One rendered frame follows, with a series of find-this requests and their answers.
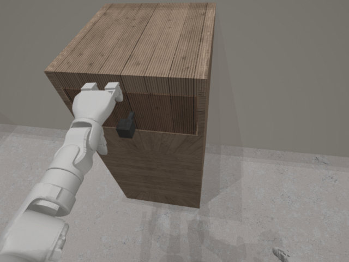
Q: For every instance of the right robot hand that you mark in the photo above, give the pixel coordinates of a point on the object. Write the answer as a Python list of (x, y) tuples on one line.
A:
[(285, 255)]

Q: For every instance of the cabinet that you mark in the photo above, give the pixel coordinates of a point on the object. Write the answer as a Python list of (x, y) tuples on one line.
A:
[(154, 48)]

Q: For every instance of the drawer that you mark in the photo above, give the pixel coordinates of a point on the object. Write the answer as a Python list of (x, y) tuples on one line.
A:
[(173, 113)]

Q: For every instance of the left robot forearm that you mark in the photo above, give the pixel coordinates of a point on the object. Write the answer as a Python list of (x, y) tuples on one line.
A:
[(55, 194)]

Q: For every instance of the handle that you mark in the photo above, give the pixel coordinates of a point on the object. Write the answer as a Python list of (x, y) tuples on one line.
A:
[(126, 127)]

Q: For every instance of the robot left upper arm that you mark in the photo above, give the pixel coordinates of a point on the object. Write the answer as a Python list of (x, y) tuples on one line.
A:
[(36, 237)]

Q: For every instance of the left robot hand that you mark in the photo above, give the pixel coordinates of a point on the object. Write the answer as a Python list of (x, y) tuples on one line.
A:
[(97, 105)]

